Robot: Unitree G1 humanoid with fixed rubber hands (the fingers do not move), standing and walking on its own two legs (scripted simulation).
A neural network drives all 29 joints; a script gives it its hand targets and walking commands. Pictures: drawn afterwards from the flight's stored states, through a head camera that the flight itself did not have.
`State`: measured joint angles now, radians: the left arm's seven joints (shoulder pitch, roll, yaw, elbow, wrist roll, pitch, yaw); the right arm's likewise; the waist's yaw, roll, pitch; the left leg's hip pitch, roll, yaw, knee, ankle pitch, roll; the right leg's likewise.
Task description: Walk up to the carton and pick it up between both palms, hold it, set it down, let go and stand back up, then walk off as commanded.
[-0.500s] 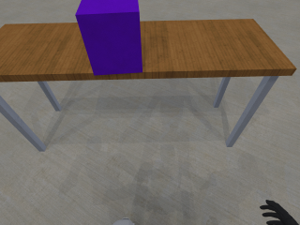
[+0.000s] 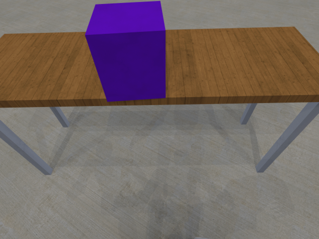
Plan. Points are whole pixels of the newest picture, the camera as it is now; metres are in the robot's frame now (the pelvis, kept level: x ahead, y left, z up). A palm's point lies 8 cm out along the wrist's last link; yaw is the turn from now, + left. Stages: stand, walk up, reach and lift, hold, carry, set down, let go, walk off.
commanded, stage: walk up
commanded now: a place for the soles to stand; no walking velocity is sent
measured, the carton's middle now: (132, 53) +0.67 +0.10 +0.10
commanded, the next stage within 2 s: none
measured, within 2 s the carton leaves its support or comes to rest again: neither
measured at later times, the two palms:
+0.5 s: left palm (0, 214) +0.21 +0.44 -0.08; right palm (252, 203) +0.22 -0.23 -0.08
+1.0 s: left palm (6, 177) +0.32 +0.49 -0.09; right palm (220, 153) +0.39 -0.18 -0.10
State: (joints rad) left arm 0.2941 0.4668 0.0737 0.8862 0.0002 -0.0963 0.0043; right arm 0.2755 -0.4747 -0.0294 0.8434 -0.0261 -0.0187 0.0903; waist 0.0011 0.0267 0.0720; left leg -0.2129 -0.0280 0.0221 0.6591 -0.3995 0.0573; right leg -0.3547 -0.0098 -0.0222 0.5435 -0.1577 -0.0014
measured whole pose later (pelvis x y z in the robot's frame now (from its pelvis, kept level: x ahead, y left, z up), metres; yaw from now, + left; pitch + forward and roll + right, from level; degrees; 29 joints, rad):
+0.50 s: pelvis +0.15 +0.10 +0.01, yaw +2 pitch -2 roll -2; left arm 0.29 0.46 0.07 0.84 0.00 -0.09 0.01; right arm 0.28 -0.47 -0.03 0.84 -0.03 -0.02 0.09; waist 0.00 0.03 0.08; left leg -0.31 0.02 0.01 0.60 -0.25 0.03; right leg -0.41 -0.05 -0.01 1.01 -0.45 0.00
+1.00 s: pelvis +0.27 +0.14 -0.01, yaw +2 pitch -1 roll -1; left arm 0.32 0.46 0.07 0.81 0.00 -0.08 0.03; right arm 0.18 -0.46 -0.03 0.84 -0.03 0.00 0.05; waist 0.00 0.04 0.10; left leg -0.39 0.02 0.01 0.68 -0.27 0.04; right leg -0.33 -0.08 0.00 0.70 -0.33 0.00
